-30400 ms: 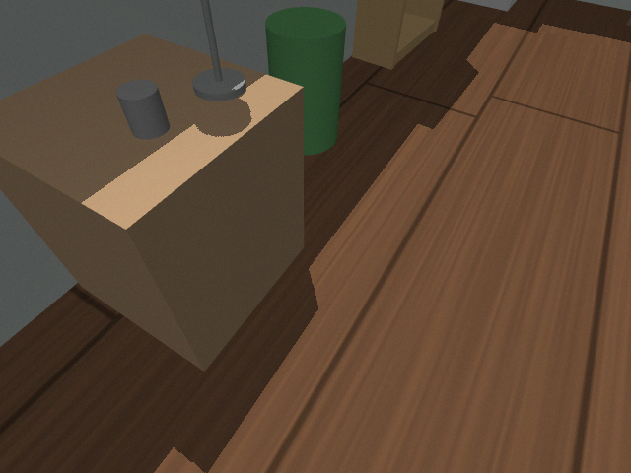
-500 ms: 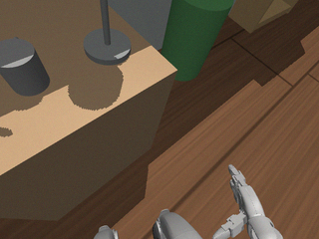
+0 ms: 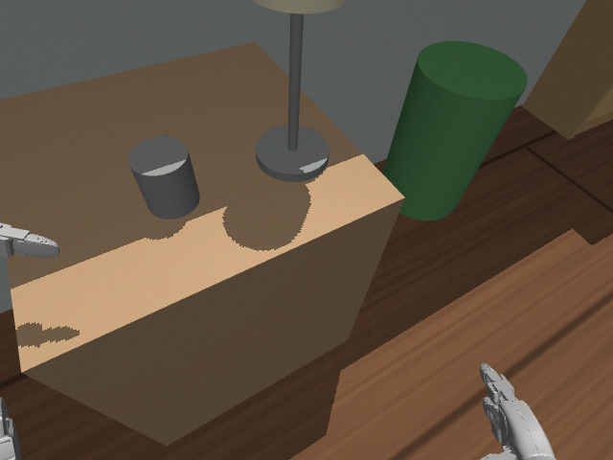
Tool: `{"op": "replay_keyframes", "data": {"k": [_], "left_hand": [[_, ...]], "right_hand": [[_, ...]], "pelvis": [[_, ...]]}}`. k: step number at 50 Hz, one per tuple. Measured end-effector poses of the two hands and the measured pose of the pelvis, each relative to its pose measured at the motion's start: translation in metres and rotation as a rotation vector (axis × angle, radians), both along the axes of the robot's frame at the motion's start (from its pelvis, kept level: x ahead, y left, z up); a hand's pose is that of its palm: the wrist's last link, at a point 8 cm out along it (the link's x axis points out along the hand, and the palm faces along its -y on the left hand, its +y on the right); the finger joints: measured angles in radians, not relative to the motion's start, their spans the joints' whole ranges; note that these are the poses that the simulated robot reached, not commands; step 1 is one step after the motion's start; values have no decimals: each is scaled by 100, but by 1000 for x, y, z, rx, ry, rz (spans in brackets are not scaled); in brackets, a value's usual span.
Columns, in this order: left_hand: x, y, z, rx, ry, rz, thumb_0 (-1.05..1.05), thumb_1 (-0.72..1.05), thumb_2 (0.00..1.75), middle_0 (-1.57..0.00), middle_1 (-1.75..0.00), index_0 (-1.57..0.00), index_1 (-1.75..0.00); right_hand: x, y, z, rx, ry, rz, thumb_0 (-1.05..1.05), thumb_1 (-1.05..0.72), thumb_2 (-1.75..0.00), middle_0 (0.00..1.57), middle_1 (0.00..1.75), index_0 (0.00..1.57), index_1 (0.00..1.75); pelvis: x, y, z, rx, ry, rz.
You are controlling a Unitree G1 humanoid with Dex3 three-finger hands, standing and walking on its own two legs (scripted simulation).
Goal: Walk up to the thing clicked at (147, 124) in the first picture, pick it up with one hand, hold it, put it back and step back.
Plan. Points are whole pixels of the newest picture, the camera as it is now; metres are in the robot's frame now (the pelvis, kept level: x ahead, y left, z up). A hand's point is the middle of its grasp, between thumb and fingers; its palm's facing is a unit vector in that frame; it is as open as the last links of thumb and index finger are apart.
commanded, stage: sink last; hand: left
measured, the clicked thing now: (167, 171) +0.55 +0.20 +0.03
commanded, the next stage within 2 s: home in 0.78 s
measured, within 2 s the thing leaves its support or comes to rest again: neither
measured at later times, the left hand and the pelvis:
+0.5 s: hand (15, 422) +0.17 +0.23 +0.13, palm faces +0.38 -0.84 -0.38, open 17.5 cm; pelvis -0.03 -0.03 +0.00, yaw +2 degrees
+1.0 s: hand out of the picture +0.13 +0.23 +0.16, palm faces +0.39 -0.81 -0.44, open 17.4 cm; pelvis -0.05 -0.03 +0.00, yaw +2 degrees
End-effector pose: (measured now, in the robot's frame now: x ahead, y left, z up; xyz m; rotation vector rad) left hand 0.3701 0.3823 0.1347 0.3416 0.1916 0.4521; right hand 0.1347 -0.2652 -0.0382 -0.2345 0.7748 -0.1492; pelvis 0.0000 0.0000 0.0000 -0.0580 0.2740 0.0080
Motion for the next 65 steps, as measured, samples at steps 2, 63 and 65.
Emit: {"op": "replay_keyframes", "data": {"k": [2, 63, 65], "left_hand": [[-18, -20, -4, 16, -14, -58, -1, -60, 9, -7, -4, -4, -8], [-273, -129, -59, -63, 0, -137, -1, -52, 7, -6, -6, -6, -6], [-276, -132, -78, -105, 70, -134, -1, -52, 8, -6, -6, -6, -6]], "right_hand": [[3, -1, -4, 17, -8, -16, -1, 51, -8, 6, 6, 5, 5], [-13, 37, -8, 103, -171, 56, -1, -32, -58, 16, 21, 15, 21], [-14, 29, -8, 72, -157, 43, -1, -43, -64, 17, 23, 16, 22]], "pelvis": [[1, 1, 1, 4, -20, -2], [-41, -19, 4, 62, -204, 23], [-38, -18, 3, 60, -196, 24]]}}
